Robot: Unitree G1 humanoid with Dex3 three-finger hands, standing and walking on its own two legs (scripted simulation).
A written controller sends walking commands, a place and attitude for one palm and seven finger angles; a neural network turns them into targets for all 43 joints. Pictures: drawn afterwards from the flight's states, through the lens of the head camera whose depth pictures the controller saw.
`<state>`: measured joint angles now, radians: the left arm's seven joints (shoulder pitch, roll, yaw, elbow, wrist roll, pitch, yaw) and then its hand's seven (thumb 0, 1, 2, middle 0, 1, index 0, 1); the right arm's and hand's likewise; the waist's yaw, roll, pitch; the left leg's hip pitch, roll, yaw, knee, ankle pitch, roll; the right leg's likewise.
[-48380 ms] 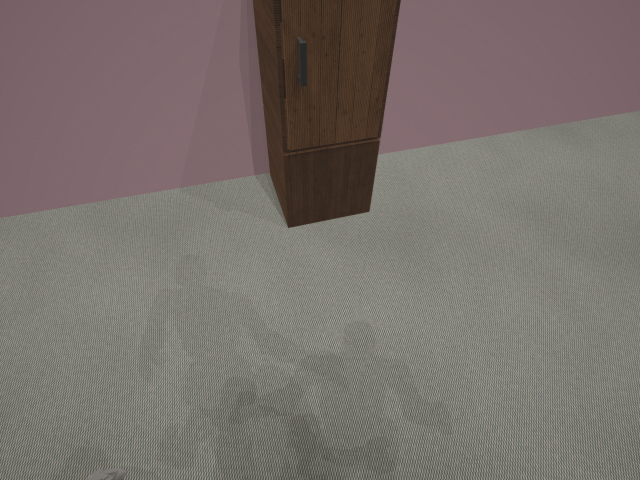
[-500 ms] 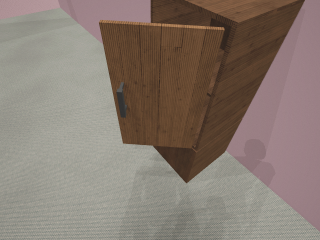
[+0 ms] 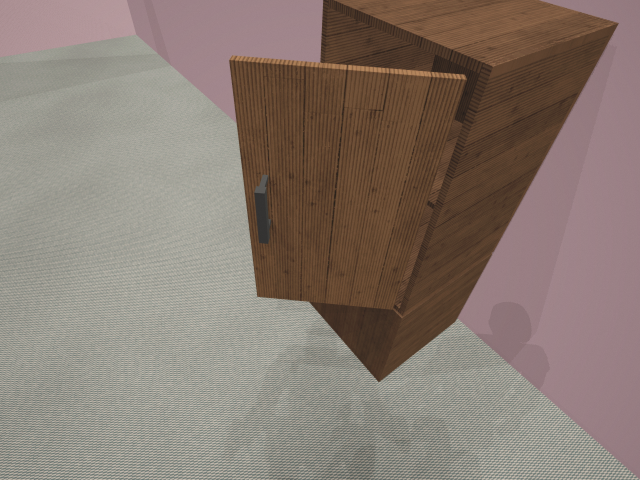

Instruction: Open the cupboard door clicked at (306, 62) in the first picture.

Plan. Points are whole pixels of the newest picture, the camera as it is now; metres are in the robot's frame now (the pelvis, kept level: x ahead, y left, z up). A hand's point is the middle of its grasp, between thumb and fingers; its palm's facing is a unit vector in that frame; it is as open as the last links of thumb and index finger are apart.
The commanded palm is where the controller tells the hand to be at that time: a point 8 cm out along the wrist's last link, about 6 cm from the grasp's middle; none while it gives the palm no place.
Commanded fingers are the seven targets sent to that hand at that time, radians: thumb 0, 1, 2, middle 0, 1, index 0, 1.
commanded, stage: shuffle to correct the standing spot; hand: left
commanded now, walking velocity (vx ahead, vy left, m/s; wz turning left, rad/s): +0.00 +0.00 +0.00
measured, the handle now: (264, 209) +0.58 +0.15 -0.02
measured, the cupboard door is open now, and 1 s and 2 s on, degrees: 48 48 48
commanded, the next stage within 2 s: come to a stop and stand still in 0.26 s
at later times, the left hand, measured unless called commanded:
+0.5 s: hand out of the picture -0.05 +0.13 -0.17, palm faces +0.04 -0.99 -0.14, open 7.4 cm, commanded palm none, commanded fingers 0.00 0.90 0.90 -0.20 -0.30 -0.20 -0.30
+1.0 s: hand out of the picture +0.02 +0.19 -0.18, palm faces +0.03 -0.98 -0.22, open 7.3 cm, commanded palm none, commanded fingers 0.00 0.90 0.90 -0.20 -0.30 -0.20 -0.30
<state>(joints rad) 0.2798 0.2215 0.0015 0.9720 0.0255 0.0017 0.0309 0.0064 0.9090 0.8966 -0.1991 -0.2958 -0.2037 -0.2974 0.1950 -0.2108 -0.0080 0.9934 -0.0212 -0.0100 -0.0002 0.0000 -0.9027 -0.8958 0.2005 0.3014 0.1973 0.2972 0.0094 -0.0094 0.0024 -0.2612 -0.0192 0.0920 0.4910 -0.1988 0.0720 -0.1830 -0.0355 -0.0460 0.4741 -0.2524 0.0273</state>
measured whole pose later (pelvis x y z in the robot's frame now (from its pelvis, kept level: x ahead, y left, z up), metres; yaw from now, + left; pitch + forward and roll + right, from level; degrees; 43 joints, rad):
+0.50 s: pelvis +0.02 -0.02 +0.00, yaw -1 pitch -1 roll -1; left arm 0.45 0.12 0.01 1.08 0.02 0.01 0.02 0.01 0.91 0.90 -0.20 -0.30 -0.20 -0.30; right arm 0.33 -0.16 -0.03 1.12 -0.01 0.01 -0.03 0.00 -0.90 -0.90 0.20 0.30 0.20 0.30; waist 0.01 0.00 0.01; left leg -0.26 0.02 0.09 0.51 -0.23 0.03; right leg -0.17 -0.01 -0.06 0.47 -0.27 -0.01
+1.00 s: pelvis -0.01 +0.00 -0.01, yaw +0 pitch -3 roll -2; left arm 0.30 0.18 0.01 0.99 0.03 0.01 0.05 0.01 0.91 0.90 -0.20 -0.30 -0.20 -0.30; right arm 0.27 -0.17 -0.02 0.98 -0.02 0.01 -0.01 0.01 -0.92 -0.90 0.20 0.30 0.20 0.30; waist -0.01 0.00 0.03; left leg -0.30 -0.01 0.09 0.58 -0.24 0.08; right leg -0.22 -0.04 -0.07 0.55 -0.29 0.01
